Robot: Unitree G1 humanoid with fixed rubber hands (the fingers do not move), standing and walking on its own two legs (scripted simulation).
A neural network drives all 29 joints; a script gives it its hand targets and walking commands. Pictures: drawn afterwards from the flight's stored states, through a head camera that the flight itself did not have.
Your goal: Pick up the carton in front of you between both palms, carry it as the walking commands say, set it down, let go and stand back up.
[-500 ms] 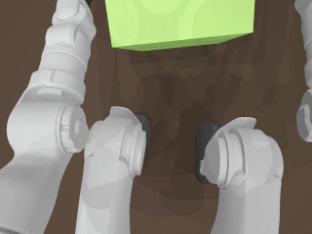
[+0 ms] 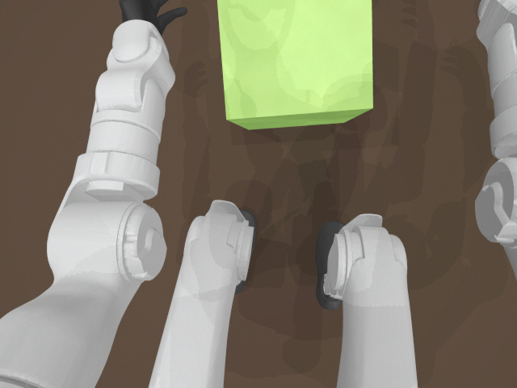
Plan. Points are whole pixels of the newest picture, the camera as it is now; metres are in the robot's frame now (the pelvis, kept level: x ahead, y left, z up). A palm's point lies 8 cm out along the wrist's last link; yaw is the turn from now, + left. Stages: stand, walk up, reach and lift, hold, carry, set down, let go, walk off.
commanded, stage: set down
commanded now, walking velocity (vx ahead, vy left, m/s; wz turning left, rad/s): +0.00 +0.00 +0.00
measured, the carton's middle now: (293, 64) +0.55 +0.01 -0.33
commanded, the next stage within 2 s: let go in 0.58 s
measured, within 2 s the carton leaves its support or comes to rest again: neither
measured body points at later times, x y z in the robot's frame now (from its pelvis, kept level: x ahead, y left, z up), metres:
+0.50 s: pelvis +0.02 -0.01 +0.13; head +0.35 -0.03 +0.44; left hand +0.54 +0.19 +0.03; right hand +0.61 -0.21 +0.03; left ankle +0.11 +0.12 -0.42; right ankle +0.10 -0.11 -0.42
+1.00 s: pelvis +0.07 +0.00 +0.25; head +0.32 -0.02 +0.63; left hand +0.45 +0.21 +0.14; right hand +0.47 -0.22 +0.13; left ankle +0.11 +0.12 -0.42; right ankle +0.10 -0.11 -0.42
